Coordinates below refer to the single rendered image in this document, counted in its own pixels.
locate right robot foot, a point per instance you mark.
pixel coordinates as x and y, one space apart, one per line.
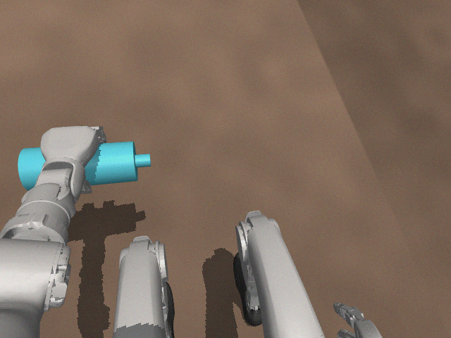
251 316

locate left robot arm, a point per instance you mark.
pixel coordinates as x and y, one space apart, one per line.
34 256

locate bottle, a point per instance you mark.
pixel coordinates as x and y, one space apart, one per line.
112 163

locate left robot hand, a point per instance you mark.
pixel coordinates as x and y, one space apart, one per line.
79 143

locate right robot hand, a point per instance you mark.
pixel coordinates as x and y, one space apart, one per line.
363 328

